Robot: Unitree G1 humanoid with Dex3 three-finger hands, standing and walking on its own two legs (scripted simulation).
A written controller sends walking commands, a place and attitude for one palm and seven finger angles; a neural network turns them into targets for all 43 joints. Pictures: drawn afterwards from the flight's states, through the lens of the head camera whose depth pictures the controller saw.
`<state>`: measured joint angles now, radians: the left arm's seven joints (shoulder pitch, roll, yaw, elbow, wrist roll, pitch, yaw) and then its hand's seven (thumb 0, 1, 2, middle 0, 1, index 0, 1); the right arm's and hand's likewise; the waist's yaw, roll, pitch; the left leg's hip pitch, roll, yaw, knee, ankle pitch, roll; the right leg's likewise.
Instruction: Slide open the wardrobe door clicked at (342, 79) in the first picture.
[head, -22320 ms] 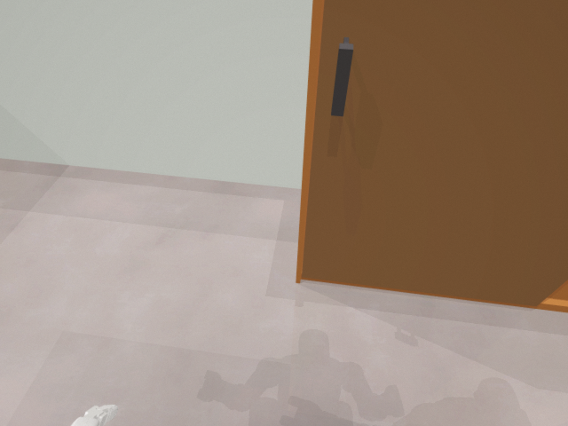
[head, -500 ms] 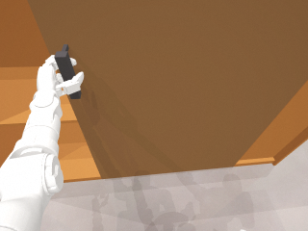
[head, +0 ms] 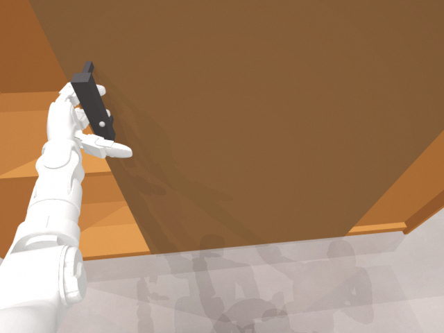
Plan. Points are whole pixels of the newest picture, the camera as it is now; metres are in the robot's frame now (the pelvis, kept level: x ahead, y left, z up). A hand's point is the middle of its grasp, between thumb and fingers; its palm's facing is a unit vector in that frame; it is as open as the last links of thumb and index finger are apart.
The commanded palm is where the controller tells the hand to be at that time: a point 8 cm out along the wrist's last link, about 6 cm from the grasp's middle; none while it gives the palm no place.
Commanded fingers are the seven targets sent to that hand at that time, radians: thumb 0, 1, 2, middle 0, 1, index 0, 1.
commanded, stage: slip the hand off the handle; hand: left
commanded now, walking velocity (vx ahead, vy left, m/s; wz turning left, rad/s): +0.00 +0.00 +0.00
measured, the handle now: (98, 103) +0.49 +0.23 +0.14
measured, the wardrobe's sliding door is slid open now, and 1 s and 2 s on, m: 0.54 0.54 0.54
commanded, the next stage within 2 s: draw the hand back to the body in 1.30 s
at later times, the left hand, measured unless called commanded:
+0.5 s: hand (51, 132) +0.43 +0.30 +0.13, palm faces +0.27 -0.96 -0.12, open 14.6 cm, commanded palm +0.40 +0.33 +0.13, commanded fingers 0.00 -0.55 0.20 -0.25 -1.15 -0.25 -1.15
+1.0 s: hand (45, 161) +0.37 +0.29 +0.12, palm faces +0.27 -0.95 -0.12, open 14.7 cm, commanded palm +0.33 +0.33 +0.13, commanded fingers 0.00 -0.55 0.20 -0.25 -1.15 -0.25 -1.15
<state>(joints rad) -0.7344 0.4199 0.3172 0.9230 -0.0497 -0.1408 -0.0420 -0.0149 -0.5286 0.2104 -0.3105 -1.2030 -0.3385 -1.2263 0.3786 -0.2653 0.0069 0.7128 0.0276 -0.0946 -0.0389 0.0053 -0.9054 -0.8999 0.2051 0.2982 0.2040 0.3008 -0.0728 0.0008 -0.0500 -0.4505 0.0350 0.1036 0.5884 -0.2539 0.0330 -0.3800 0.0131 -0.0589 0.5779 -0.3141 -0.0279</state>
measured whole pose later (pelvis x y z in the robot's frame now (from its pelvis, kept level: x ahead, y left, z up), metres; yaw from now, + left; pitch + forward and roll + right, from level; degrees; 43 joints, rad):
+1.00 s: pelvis +0.00 +0.02 +0.00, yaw +0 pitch +4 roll -1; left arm -0.37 0.42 0.37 0.53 -0.12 -0.06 -0.11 -0.02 -0.54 0.20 -0.25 -1.15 -0.25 -1.15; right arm 0.34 -0.25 0.03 0.64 0.04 -0.09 -0.06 0.01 -0.90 -0.90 0.21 0.30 0.20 0.30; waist -0.02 0.02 -0.08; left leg -0.42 0.02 0.11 0.62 -0.28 0.06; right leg -0.34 0.00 -0.05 0.58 -0.32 0.00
